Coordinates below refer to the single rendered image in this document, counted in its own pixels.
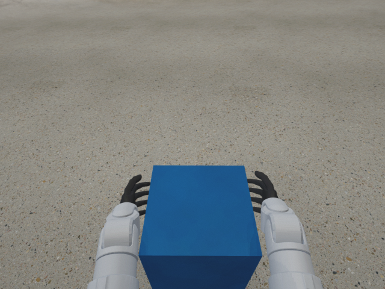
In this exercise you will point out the left robot forearm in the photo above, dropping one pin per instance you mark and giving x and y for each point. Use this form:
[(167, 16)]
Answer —
[(117, 251)]

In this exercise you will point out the left robot hand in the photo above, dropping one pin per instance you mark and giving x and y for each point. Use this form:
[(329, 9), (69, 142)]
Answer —
[(130, 195)]

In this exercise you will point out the right robot hand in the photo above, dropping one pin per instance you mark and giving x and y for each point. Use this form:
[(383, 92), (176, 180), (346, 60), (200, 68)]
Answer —
[(266, 192)]

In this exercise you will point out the right robot forearm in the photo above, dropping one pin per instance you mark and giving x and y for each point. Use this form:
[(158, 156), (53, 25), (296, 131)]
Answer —
[(287, 248)]

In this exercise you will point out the carton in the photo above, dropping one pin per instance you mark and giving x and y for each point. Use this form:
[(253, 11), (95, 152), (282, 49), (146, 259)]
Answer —
[(199, 229)]

